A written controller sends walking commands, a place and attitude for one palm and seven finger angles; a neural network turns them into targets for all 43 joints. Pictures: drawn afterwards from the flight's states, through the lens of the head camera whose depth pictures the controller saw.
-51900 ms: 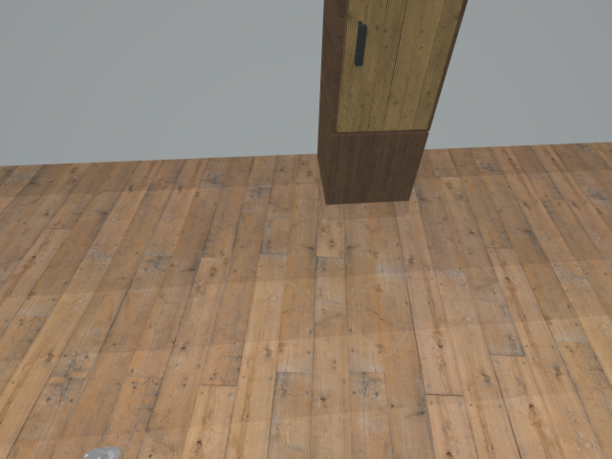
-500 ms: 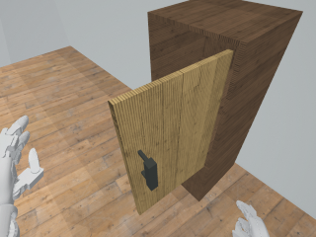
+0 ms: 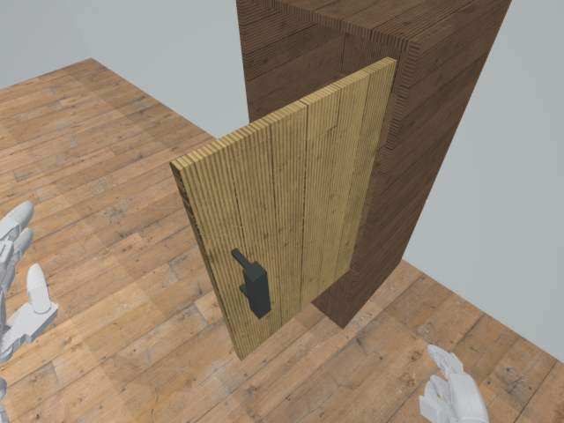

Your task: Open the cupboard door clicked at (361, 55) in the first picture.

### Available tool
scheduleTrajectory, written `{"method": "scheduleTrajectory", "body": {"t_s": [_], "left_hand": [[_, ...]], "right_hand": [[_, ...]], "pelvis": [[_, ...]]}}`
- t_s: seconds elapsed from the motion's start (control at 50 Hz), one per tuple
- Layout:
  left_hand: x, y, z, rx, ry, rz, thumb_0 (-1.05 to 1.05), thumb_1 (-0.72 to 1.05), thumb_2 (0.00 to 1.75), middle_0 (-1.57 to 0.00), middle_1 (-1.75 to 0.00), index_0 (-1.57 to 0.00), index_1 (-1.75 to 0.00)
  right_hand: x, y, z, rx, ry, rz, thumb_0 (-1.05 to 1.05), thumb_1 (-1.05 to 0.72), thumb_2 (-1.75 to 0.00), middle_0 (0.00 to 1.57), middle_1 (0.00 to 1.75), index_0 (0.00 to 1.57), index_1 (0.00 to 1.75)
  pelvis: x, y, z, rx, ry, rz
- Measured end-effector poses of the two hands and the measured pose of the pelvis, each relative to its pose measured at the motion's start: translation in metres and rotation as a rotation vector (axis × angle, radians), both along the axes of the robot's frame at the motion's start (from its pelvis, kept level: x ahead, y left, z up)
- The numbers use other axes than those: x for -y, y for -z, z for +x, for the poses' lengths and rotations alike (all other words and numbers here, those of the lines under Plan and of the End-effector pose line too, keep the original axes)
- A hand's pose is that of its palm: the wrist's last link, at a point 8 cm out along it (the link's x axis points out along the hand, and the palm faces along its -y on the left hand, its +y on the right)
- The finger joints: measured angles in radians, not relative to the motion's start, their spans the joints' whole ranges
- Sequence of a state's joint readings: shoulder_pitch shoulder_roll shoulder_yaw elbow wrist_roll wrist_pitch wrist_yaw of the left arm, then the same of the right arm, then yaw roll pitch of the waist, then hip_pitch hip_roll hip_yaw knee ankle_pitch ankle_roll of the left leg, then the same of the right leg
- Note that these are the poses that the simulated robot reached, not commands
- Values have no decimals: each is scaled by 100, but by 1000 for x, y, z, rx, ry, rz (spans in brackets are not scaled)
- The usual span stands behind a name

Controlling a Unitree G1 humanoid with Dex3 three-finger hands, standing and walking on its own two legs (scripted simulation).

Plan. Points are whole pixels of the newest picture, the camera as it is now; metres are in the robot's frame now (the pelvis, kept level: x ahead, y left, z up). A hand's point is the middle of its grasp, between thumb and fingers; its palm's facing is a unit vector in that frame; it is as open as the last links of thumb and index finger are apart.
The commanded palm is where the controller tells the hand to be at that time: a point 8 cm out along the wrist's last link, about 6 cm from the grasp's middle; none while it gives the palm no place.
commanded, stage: step back with the hand held close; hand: left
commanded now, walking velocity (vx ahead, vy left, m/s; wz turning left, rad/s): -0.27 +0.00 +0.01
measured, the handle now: (249, 282) +0.32 +0.08 +0.00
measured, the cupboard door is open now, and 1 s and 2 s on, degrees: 85 85 85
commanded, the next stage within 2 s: stop stepping back and stand still in 1.00 s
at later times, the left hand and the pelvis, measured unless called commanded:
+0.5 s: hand out of the picture +0.12 +0.29 +0.15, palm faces +0.46 -0.73 -0.51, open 7.4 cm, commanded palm +0.06 +0.32 +0.17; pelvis -0.07 +0.02 -0.02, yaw +3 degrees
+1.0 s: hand out of the picture +0.07 +0.28 +0.17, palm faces +0.42 -0.82 -0.39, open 7.4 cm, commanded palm +0.01 +0.32 +0.17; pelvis -0.14 +0.02 +0.00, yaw -1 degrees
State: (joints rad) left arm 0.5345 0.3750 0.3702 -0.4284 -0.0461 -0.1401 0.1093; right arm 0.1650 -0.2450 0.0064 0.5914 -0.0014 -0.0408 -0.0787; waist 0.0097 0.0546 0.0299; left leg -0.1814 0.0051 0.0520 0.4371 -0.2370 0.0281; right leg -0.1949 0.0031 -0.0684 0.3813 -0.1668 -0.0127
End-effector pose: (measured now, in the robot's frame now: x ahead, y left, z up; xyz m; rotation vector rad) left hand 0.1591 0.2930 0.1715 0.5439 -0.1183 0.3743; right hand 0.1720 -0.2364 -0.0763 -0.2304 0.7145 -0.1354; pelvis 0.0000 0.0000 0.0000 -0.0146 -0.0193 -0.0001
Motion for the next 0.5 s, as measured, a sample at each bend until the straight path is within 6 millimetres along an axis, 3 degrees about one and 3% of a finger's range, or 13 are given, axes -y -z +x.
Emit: {"method": "scheduleTrajectory", "body": {"t_s": [0.16,0.5], "left_hand": [[-9,1,-19,2,33,39,2,89,89,-21,-30,-21,-31],[-31,2,-80,131,-25,104,2,89,89,-21,-30,-21,-31]], "right_hand": [[2,1,-30,-33,49,-35,2,-91,-90,20,30,20,30],[-25,12,-79,-21,-30,-40,2,-90,-90,21,30,20,30]], "pelvis": [[-8,5,-22,-9,2,5],[-17,21,-69,6,-47,-3]]}}
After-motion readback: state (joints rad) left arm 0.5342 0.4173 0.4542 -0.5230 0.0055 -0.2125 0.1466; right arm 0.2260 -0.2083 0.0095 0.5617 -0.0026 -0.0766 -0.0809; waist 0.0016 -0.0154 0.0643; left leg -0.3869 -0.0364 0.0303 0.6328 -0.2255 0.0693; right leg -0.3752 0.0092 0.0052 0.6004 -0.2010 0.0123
